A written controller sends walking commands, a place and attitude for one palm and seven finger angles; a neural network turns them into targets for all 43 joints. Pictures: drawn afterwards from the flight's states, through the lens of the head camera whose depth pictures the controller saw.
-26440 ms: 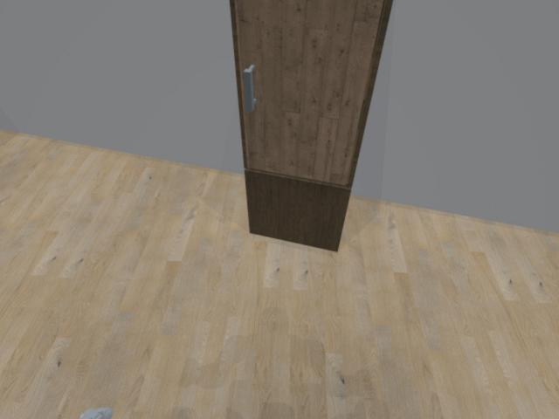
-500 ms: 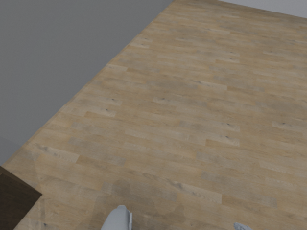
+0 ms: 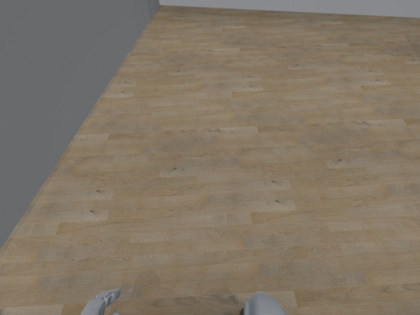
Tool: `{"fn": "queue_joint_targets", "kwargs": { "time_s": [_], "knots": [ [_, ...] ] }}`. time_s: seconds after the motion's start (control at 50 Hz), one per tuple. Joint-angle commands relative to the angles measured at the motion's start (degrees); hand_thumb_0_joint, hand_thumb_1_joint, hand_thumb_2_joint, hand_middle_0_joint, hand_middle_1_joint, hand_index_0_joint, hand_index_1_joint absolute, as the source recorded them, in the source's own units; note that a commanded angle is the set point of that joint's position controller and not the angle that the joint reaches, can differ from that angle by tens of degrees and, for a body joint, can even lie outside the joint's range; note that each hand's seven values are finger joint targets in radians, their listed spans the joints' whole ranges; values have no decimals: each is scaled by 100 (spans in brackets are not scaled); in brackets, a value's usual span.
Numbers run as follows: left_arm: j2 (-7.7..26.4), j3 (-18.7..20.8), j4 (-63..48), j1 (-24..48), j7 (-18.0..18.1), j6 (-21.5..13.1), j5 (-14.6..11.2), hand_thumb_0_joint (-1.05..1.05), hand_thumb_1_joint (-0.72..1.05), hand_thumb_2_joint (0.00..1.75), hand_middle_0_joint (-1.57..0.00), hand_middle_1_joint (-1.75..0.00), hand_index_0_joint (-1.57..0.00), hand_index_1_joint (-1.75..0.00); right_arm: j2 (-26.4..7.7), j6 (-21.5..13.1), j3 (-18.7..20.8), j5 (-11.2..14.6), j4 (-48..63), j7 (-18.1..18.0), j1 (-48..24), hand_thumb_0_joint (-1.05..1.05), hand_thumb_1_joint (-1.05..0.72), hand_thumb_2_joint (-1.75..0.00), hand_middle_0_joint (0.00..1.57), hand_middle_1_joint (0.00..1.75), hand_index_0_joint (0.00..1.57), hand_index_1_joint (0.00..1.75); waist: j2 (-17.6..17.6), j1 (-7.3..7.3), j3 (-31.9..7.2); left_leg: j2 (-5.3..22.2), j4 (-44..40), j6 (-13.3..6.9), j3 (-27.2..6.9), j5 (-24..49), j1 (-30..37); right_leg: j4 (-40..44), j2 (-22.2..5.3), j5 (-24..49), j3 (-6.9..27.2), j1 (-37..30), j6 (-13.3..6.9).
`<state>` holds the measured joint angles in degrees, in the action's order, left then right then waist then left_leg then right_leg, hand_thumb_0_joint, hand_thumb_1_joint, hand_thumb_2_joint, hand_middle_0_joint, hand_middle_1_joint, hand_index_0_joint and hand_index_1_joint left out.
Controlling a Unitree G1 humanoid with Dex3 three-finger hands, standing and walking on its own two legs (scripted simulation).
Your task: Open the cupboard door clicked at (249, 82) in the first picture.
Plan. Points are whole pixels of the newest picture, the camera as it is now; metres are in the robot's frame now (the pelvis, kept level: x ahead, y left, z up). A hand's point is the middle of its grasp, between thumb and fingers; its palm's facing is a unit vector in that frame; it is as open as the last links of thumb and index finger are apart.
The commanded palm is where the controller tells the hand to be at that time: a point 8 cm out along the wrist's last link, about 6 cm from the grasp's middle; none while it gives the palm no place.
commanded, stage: walk to a spot facing it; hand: left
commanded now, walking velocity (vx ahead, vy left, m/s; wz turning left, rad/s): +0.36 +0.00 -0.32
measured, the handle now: out of the picture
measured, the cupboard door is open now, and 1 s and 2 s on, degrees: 50 50 50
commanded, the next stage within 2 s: turn to face it in 0.60 s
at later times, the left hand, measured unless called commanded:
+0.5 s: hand (159, 288) +0.20 +0.13 -0.17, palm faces +0.01 -0.98 -0.20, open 7.3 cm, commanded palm none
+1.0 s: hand (173, 166) +0.54 +0.12 -0.16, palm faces +0.02 -0.96 -0.26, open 7.3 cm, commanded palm none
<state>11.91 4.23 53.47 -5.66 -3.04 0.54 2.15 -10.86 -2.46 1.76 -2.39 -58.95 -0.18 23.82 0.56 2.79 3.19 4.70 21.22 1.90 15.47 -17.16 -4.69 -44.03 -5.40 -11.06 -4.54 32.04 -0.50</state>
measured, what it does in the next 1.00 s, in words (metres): walks ahead: right foot, then left foot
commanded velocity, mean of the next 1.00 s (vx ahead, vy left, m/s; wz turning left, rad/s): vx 0.23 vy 0.00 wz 0.16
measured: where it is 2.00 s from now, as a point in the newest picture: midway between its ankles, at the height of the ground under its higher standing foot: (239, 242)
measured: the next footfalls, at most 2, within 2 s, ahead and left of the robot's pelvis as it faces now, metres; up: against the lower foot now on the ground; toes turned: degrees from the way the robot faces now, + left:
right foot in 0.08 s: +0.15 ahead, -0.11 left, +0.00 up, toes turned -9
left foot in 0.60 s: +0.46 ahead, +0.06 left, +0.00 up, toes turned +4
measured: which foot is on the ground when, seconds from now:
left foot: down 0.00-0.10, up 0.12-0.58, down 0.60-0.98, up 1.00-1.00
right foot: up 0.00-0.06, down 0.08-0.60, up 0.62-0.96, down 0.98-1.00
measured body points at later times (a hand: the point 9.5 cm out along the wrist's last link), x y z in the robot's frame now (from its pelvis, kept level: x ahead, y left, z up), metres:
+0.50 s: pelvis +0.24 -0.05 +0.00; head +0.26 -0.05 +0.45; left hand +0.20 +0.18 -0.16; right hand +0.34 -0.29 -0.14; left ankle +0.38 +0.07 -0.70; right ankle +0.11 -0.11 -0.74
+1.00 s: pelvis +0.44 -0.08 -0.01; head +0.47 -0.09 +0.44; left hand +0.54 +0.17 -0.14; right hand +0.38 -0.30 -0.17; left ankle +0.42 +0.05 -0.74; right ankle +0.47 -0.18 -0.74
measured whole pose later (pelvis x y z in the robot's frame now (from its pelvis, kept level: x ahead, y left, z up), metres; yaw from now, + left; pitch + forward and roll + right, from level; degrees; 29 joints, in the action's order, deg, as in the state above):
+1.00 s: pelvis +0.44 -0.08 -0.01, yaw +2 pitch +2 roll +1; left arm 11.4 3.4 55.9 -7.8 0.6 -1.7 1.5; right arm -8.7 1.2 2.1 -1.1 -62.6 -0.3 21.4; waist 0.7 2.3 2.3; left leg 0.7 34.2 0.5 2.4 -18.9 -16.8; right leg -34.2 -3.2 -14.7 -4.7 20.9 -0.1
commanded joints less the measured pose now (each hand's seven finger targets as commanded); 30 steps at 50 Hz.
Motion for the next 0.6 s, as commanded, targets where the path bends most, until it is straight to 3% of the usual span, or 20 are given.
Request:
{"fn": "queue_joint_targets", "kwargs": {
  "time_s": [0.0,0.02,0.04,0.06,0.08,0.1,0.12,0.14,0.16,0.2,0.26,0.36,0.44,0.48,0.5,0.52,0.54,0.56,0.58],
  "knots": [
    [219,-18,-381,197,-17,-192,-35,0,90,90,-20,-30,-20,-30,-939,-119,203,8,233,-30,208,0,-90,-90,20,30,20,30,393,-181,-3,1483,-405,-694,-657,1505,-286,789,270,-233,-331,-1072,-145],
    [333,19,-211,-341,4,-238,-29,0,90,90,-20,-30,-20,-30,-957,-107,181,31,217,-30,159,0,-90,-90,20,30,20,30,261,-451,-297,1301,414,-567,-425,2235,-317,1174,450,-240,-440,-1853,-242],
    [673,103,117,-1370,64,-321,-6,0,90,90,-20,-30,-20,-30,-855,-116,164,93,249,13,27,0,-90,-90,20,30,20,30,-236,-913,-820,984,1839,-360,-160,2453,-1044,1436,282,-289,30,-3437,-492],
    [1417,328,381,-2318,174,-382,12,0,90,90,-20,-30,-20,-30,-464,-160,87,199,448,51,-15,0,-90,-90,20,30,20,30,-1889,-1261,-1542,144,3887,-42,140,-315,-2840,2005,-1413,-290,2555,-5028,-1077],
    [1673,338,473,-2445,245,-367,-156,0,90,90,-20,-30,-20,-30,-564,-153,108,206,602,35,-347,0,-90,-90,20,30,20,30,-1881,-1189,-1571,-108,5097,-10,-717,-1795,-3594,2672,-2010,484,3624,-5071,-1376],
    [1413,287,419,-2059,306,-387,-178,0,90,90,-20,-30,-20,-30,-644,-155,160,202,551,20,-555,0,-90,-90,20,30,20,30,-1358,-1012,-1148,139,5404,-31,-1283,-1182,-3887,2599,-1759,1115,3058,-4832,-1329],
    [1106,195,340,-1747,333,-418,-176,0,90,90,-20,-30,-20,-30,-555,-176,166,194,518,0,-738,0,-90,-90,20,30,20,30,-1232,-881,-825,319,5398,34,-1359,-718,-3867,2484,-1569,2207,2569,-4244,-1226],
    [882,118,310,-1491,349,-408,-199,0,90,90,-20,-30,-20,-30,-492,-129,173,183,441,-18,-788,0,-90,-90,20,30,20,30,-746,-665,-644,446,5153,72,-1437,-464,-3559,2490,-1377,2622,2034,-3733,-1142],
    [690,38,292,-1260,350,-445,-197,0,90,90,-20,-30,-20,-30,-373,-54,153,150,312,-20,-674,0,-90,-90,20,30,20,30,-608,-447,-459,515,4806,96,-1408,-272,-3207,2632,-1173,2715,1473,-3218,-1011],
    [512,-25,318,-1128,327,-518,-158,0,90,90,-20,-30,-20,-30,-181,65,130,107,167,16,-414,0,-90,-90,20,30,20,30,-597,-202,-293,437,4300,149,-1257,-59,-2818,2861,-896,2601,1017,-2622,-938],
    [341,-21,452,-1330,322,-612,-139,0,90,90,-20,-30,-20,-30,-84,117,165,103,166,73,-537,0,-90,-90,20,30,20,30,-511,-143,-203,359,3787,171,-1186,447,-2919,3102,-762,2408,844,-2655,-952],
    [397,-98,693,-1697,344,-668,-147,0,90,90,-20,-30,-20,-30,-200,65,163,138,507,161,-1602,0,-90,-90,20,30,20,30,-561,-337,157,326,2945,83,-1171,860,-3516,3194,-856,2515,844,-3265,-980],
    [496,-127,881,-1877,392,-648,-109,0,90,90,-20,-30,-20,-30,-229,26,141,166,664,207,-2139,0,-90,-90,20,30,20,30,-513,-388,402,170,2200,-76,-1069,773,-3283,3154,-971,2831,805,-3501,-907],
    [586,-122,922,-1907,407,-642,-109,0,90,90,-20,-30,-20,-30,-242,-6,134,158,655,191,-2139,0,-90,-90,20,30,20,30,-546,-299,459,-68,1839,-224,-862,535,-2814,2814,-974,3866,614,-3512,-847],
    [635,-112,943,-1889,414,-641,-98,0,90,90,-20,-30,-20,-30,-266,-24,147,144,583,161,-1907,0,-90,-90,20,30,20,30,-601,-170,326,-255,1666,-312,-714,375,-2393,2436,-944,4567,496,-3538,-796],
    [647,-103,951,-1850,417,-637,-101,0,90,90,-20,-30,-20,-30,-334,-47,168,119,406,112,-1407,0,-90,-90,20,30,20,30,-517,68,124,-458,1443,-406,-596,465,-1680,1861,-838,5089,357,-3363,-688],
    [672,-101,954,-1788,414,-623,-115,0,90,90,-20,-30,-20,-30,-533,-63,216,85,148,74,-604,0,-90,-90,20,30,20,30,-363,407,-249,-525,1094,-500,-646,847,-509,860,-638,4864,181,-2880,-518],
    [563,-97,831,-1818,385,-608,-174,0,90,90,-20,-30,-20,-30,-979,-84,320,4,-37,10,317,0,-90,-90,20,30,20,30,237,721,-870,358,1013,-920,-1788,1437,950,-541,-195,3211,-76,-1710,-258],
    [188,-188,703,-2171,323,-609,-264,0,90,90,-20,-30,-20,-30,-1504,-116,423,-39,-139,-50,880,0,-90,-90,20,30,20,30,1552,636,-1707,2051,448,-1745,-4155,2093,2186,-2773,697,-1234,-161,-344,-85]
  ]
}}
